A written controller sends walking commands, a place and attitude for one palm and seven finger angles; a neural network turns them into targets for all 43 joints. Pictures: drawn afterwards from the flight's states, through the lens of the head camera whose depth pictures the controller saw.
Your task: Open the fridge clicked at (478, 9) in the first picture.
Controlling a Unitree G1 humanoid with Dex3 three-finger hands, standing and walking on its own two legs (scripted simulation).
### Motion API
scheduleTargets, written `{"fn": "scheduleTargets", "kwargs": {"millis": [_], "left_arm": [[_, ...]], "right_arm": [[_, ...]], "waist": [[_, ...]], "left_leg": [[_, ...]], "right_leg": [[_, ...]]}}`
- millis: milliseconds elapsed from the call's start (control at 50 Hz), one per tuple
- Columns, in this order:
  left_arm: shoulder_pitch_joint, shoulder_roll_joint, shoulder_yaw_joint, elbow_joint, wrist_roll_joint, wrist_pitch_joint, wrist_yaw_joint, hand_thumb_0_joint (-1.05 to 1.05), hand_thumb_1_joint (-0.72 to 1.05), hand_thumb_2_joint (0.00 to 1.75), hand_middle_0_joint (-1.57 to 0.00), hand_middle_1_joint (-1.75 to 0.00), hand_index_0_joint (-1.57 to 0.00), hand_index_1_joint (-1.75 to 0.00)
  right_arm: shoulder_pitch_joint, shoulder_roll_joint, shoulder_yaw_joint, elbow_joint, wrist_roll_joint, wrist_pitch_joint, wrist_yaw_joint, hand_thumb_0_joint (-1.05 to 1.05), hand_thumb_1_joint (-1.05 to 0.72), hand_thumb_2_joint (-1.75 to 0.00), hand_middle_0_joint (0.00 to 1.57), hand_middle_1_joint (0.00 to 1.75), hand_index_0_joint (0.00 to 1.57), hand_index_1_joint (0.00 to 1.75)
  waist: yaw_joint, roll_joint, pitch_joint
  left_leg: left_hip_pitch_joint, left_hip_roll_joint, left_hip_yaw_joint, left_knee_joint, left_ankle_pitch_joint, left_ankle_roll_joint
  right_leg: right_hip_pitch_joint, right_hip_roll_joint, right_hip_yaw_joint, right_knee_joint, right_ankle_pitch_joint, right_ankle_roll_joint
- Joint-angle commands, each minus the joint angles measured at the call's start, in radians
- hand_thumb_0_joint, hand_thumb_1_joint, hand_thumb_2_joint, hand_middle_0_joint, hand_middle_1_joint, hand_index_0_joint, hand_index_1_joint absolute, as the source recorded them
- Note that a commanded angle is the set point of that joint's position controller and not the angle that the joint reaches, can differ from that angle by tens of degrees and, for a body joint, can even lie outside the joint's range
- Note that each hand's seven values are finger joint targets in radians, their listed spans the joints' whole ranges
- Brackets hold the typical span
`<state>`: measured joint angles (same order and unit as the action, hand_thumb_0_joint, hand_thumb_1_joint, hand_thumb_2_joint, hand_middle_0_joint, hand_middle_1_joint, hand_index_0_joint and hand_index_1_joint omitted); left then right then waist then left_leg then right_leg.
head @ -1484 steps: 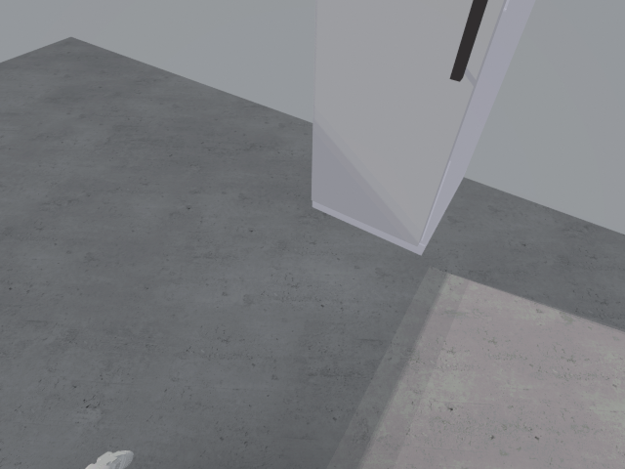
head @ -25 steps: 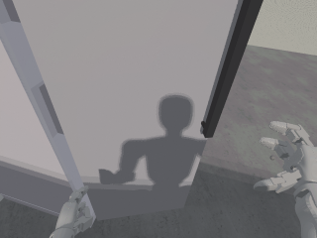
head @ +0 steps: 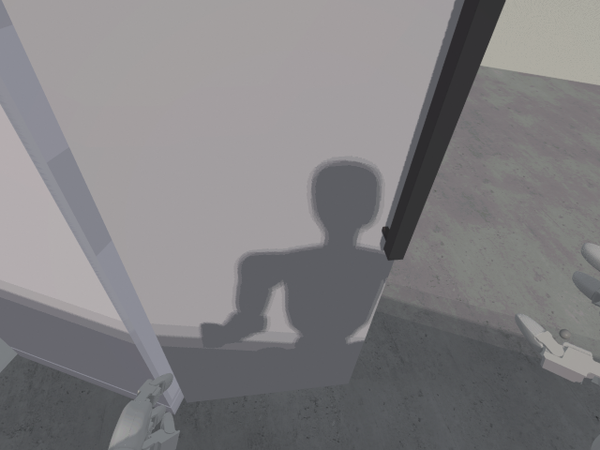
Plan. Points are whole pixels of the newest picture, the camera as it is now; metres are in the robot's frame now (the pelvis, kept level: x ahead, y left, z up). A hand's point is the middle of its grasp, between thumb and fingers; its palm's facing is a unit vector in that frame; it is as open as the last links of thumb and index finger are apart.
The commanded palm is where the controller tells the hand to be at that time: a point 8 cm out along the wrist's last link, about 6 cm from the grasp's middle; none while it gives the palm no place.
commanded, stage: draw the hand back to the body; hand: right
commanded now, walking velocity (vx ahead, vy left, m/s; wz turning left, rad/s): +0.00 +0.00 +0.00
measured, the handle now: (427, 131) +0.45 -0.16 +0.24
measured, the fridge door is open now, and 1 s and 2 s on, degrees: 65 65 65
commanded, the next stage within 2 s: step back with the hand held close in 0.58 s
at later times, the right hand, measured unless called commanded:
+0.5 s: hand (597, 358) +0.18 -0.28 +0.15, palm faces +0.52 +0.78 -0.33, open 7.5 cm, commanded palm +0.13 -0.31 +0.17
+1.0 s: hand (579, 363) +0.18 -0.27 +0.14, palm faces +0.37 +0.81 -0.46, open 7.4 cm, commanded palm +0.12 -0.31 +0.17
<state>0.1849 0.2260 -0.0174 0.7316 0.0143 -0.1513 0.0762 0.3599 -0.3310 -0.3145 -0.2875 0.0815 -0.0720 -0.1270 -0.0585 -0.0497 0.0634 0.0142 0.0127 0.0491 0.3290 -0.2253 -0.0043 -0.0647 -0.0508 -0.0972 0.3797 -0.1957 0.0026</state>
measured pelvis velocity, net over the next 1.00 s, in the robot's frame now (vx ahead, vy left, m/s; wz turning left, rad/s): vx -0.03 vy -0.02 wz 0.02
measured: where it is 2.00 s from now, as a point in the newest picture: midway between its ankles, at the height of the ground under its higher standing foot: outside the picture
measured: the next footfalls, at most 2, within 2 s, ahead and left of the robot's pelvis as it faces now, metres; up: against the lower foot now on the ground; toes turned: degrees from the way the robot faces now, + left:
right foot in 1.86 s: -0.02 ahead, -0.15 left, +0.00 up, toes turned -12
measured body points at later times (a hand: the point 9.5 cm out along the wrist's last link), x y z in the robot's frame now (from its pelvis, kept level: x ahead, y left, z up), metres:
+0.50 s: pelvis +0.00 +0.00 +0.00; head -0.03 +0.01 +0.45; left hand +0.19 +0.21 -0.08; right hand +0.15 -0.32 +0.17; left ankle -0.02 +0.12 -0.75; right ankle +0.02 -0.12 -0.75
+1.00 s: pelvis -0.03 -0.02 -0.01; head -0.02 +0.00 +0.44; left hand +0.15 +0.23 -0.09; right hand +0.15 -0.31 +0.17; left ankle -0.02 +0.12 -0.75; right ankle +0.02 -0.12 -0.75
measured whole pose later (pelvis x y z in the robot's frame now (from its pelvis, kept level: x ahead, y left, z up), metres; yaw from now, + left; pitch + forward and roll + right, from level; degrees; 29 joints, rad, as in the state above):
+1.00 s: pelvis -0.03 -0.02 -0.01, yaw +1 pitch -1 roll +1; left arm 0.17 0.24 0.00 0.60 -0.01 -0.05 0.09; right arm 0.55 -0.39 -0.36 -0.46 0.07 -0.12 -0.13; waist -0.01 -0.05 0.01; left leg -0.24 0.02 0.02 0.50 -0.25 -0.03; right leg -0.30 -0.05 -0.12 0.54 -0.22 -0.02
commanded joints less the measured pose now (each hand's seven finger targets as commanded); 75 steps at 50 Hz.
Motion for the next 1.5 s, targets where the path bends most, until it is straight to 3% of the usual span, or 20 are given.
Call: {"fn": "scheduleTargets", "kwargs": {"millis": [0, 180, 360, 560, 660, 680, 700, 720, 740, 760, 820, 860, 920, 1000, 1080, 1180, 1320, 1380, 1440, 1480], "left_arm": [[-0.153, 0.126, 0.05, -0.178, 0.001, -0.06, 0.007, 0.0, 0.9, 0.9, -0.2, -0.3, -0.2, -0.3], [-0.145, 0.121, 0.053, -0.188, -0.002, -0.051, 0.006, 0.0, 0.9, 0.9, -0.2, -0.3, -0.2, -0.3], [-0.152, 0.118, 0.047, -0.181, -0.001, -0.054, 0.012, 0.0, 0.9, 0.9, -0.2, -0.3, -0.2, -0.3], [-0.153, 0.112, 0.046, -0.182, 0.001, -0.059, 0.011, 0.0, 0.9, 0.9, -0.2, -0.3, -0.2, -0.3], [-0.155, 0.114, 0.047, -0.181, 0.0, -0.06, 0.014, 0.0, 0.9, 0.9, -0.2, -0.3, -0.2, -0.3], [-0.162, 0.11, 0.044, -0.184, -0.001, -0.065, 0.012, 0.0, 0.9, 0.9, -0.2, -0.3, -0.2, -0.3], [-0.161, 0.106, 0.018, -0.232, -0.023, -0.043, 0.004, 0.0, 0.9, 0.9, -0.2, -0.3, -0.2, -0.3], [-0.157, 0.103, 0.023, -0.194, -0.007, -0.027, 0.007, 0.0, 0.9, 0.9, -0.2, -0.3, -0.2, -0.3], [-0.142, 0.105, 0.03, -0.214, -0.009, -0.013, 0.002, 0.0, 0.9, 0.9, -0.2, -0.3, -0.2, -0.3], [-0.133, 0.104, 0.034, -0.227, -0.009, -0.004, 0.002, 0.0, 0.9, 0.9, -0.2, -0.3, -0.2, -0.3], [-0.115, 0.109, 0.046, -0.258, -0.011, 0.014, 0.015, 0.0, 0.9, 0.9, -0.2, -0.3, -0.2, -0.3], [-0.114, 0.113, 0.05, -0.282, -0.014, 0.027, 0.02, 0.0, 0.9, 0.9, -0.2, -0.3, -0.2, -0.3], [-0.117, 0.112, 0.052, -0.299, -0.02, 0.046, 0.03, 0.0, 0.9, 0.9, -0.2, -0.3, -0.2, -0.3], [-0.116, 0.125, 0.054, -0.31, -0.021, 0.051, 0.037, 0.0, 0.9, 0.9, -0.2, -0.3, -0.2, -0.3], [-0.098, 0.133, 0.052, -0.314, -0.024, 0.041, 0.039, 0.0, 0.9, 0.9, -0.2, -0.3, -0.2, -0.3], [-0.083, 0.14, 0.055, -0.31, -0.024, 0.017, 0.041, 0.0, 0.9, 0.9, -0.2, -0.3, -0.2, -0.3], [-0.068, 0.134, 0.058, -0.294, -0.014, -0.011, 0.042, 0.0, 0.9, 0.9, -0.2, -0.3, -0.2, -0.3], [-0.057, 0.117, 0.054, -0.28, -0.009, -0.017, 0.04, 0.0, 0.9, 0.9, -0.2, -0.3, -0.2, -0.3], [-0.059, 0.113, 0.051, -0.264, -0.005, -0.023, 0.04, 0.0, 0.9, 0.9, -0.2, -0.3, -0.2, -0.3], [-0.064, 0.119, 0.052, -0.263, -0.005, -0.028, 0.041, 0.0, 0.9, 0.9, -0.2, -0.3, -0.2, -0.3]], "right_arm": [[-0.058, -0.206, -0.133, -0.252, -0.002, -0.073, -0.011, 0.0, -0.57, -0.74, 0.21, 0.49, 0.21, 0.49], [-0.003, -0.205, -0.156, -0.296, 0.002, -0.076, -0.011, 0.0, -0.9, -0.9, 0.2, 0.3, 0.2, 0.3], [-0.05, -0.189, -0.131, -0.269, 0.0, -0.068, -0.014, 0.0, -0.9, -0.9, 0.2, 0.3, 0.2, 0.3], [-0.04, -0.2, -0.142, -0.298, -0.002, -0.076, -0.015, 0.0, -0.9, -0.9, 0.2, 0.3, 0.2, 0.3], [-0.03, -0.198, -0.146, -0.28, 0.001, -0.08, -0.013, 0.0, -0.9, -0.9, 0.2, 0.3, 0.2, 0.3], [-0.066, -0.153, -0.084, -0.303, -0.004, -0.083, -0.008, 0.0, -0.9, -0.9, 0.2, 0.3, 0.2, 0.3], [-0.232, -0.337, -0.246, -0.369, -0.01, -0.131, -0.019, 0.0, -0.9, -0.9, 0.2, 0.3, 0.2, 0.3], [-0.053, -0.215, -0.161, -0.263, -0.015, -0.126, -0.007, 0.0, -0.9, -0.9, 0.2, 0.3, 0.2, 0.3], [0.017, -0.181, -0.128, -0.254, -0.023, -0.118, -0.001, 0.0, -0.9, -0.9, 0.2, 0.3, 0.2, 0.3], [0.039, -0.183, -0.127, -0.28, -0.024, -0.119, -0.002, 0.0, -0.9, -0.9, 0.2, 0.3, 0.2, 0.3], [0.124, -0.223, -0.173, -0.333, -0.025, -0.123, -0.015, 0.0, -0.9, -0.9, 0.2, 0.3, 0.2, 0.3], [0.145, -0.238, -0.19, -0.378, -0.021, -0.12, -0.023, 0.0, -0.9, -0.9, 0.2, 0.3, 0.2, 0.3], [0.184, -0.251, -0.21, -0.37, -0.015, -0.112, -0.034, 0.0, -0.9, -0.9, 0.2, 0.3, 0.2, 0.3], [0.147, -0.263, -0.219, -0.388, -0.014, -0.119, -0.046, 0.0, -0.9, -0.9, 0.2, 0.3, 0.2, 0.3], [0.139, -0.235, -0.203, -0.368, -0.022, -0.141, -0.055, 0.0, -0.9, -0.9, 0.2, 0.3, 0.2, 0.3], [0.108, -0.224, -0.204, -0.395, -0.042, -0.179, -0.066, 0.0, -0.9, -0.9, 0.2, 0.3, 0.2, 0.3], [0.081, -0.224, -0.213, -0.4, -0.06, -0.211, -0.075, 0.0, -0.9, -0.9, 0.2, 0.3, 0.2, 0.3], [0.094, -0.237, -0.222, -0.401, -0.052, -0.219, -0.079, 0.0, -0.9, -0.9, 0.2, 0.3, 0.2, 0.3], [0.074, -0.233, -0.212, -0.408, -0.051, -0.222, -0.083, 0.0, -0.9, -0.9, 0.2, 0.3, 0.2, 0.3], [0.05, -0.224, -0.203, -0.408, -0.055, -0.225, -0.085, 0.0, -0.9, -0.9, 0.2, 0.3, 0.2, 0.3]], "waist": [[-0.02, -0.015, -0.095], [-0.017, -0.026, -0.087], [-0.012, -0.015, -0.05], [-0.015, -0.037, -0.072], [-0.016, -0.005, -0.054], [-0.007, -0.032, -0.051], [0.025, -0.071, 0.04], [0.034, 0.043, 0.037], [0.033, 0.103, -0.015], [0.033, 0.108, -0.079], [0.028, 0.023, -0.226], [0.026, -0.004, -0.273], [0.027, 0.018, -0.253], [0.026, -0.012, -0.199], [0.031, -0.026, -0.158], [0.037, -0.05, -0.146], [0.043, -0.054, -0.11], [0.046, 0.033, -0.118], [0.05, 0.043, -0.133], [0.05, 0.016, -0.125]], "left_leg": [[-0.056, -0.029, -0.007, -0.049, 0.189, 0.019], [-0.071, -0.03, -0.008, -0.054, 0.164, 0.018], [-0.089, -0.027, -0.01, -0.077, 0.103, 0.017], [-0.075, -0.027, -0.013, -0.074, 0.123, 0.019], [-0.085, -0.027, -0.012, -0.08, 0.099, 0.016], [-0.099, -0.025, -0.016, -0.084, 0.093, 0.014], [-0.191, 0.019, -0.078, -0.098, 0.128, 0.014], [-0.263, 0.055, -0.095, -0.099, 0.167, 0.017], [-0.283, 0.079, -0.107, -0.085, 0.185, 0.019], [-0.276, 0.099, -0.114, -0.063, 0.211, 0.023], [-0.228, 0.107, -0.089, 0.048, 0.351, 0.019], [-0.218, 0.094, -0.078, 0.101, 0.384, 0.012], [-0.245, 0.081, -0.077, 0.131, 0.354, 0.008], [-0.276, 0.054, -0.076, 0.146, 0.189, 0.004], [-0.266, 0.03, -0.073, 0.167, 0.025, 0.002], [-0.218, 0.019, -0.076, 0.205, -0.043, 0.003], [-0.224, 0.017, -0.099, 0.206, -0.142, 0.021], [-0.337, 0.066, -0.172, 0.116, -0.173, 0.05], [-0.387, 0.081, -0.184, 0.103, -0.167, 0.051], [-0.378, 0.065, -0.17, 0.124, -0.181, 0.043]], "right_leg": [[0.05, 0.021, 0.037, -0.045, 0.21, -0.01], [0.05, 0.019, 0.038, -0.045, 0.193, -0.009], [0.042, 0.025, 0.042, -0.056, 0.123, -0.013], [0.049, 0.026, 0.043, -0.048, 0.139, -0.01], [0.04, 0.025, 0.043, -0.051, 0.115, -0.012], [0.049, 0.028, 0.038, -0.05, 0.108, -0.014], [-0.064, 0.005, 0.047, -0.014, 0.011, -0.018], [-0.091, 0.001, 0.061, 0.032, 0.016, -0.022], [-0.076, 0.004, 0.054, 0.074, 0.033, -0.022], [-0.066, 0.003, 0.048, 0.103, 0.059, -0.022], [-0.039, -0.023, 0.046, 0.127, 0.237, -0.023], [-0.04, -0.039, 0.049, 0.136, 0.334, -0.022], [-0.074, -0.057, 0.064, 0.137, 0.366, -0.026], [-0.165, -0.076, 0.101, 0.092, 0.236, -0.036], [-0.293, -0.094, 0.135, 0.022, -0.045, -0.051], [-0.424, -0.105, 0.178, -0.037, -0.335, -0.072], [-0.51, -0.096, 0.198, -0.038, -0.464, -0.071], [-0.416, -0.051, 0.162, 0.063, -0.371, -0.05], [-0.355, -0.052, 0.16, 0.086, -0.324, -0.045], [-0.385, -0.063, 0.176, 0.063, -0.362, -0.05]]}}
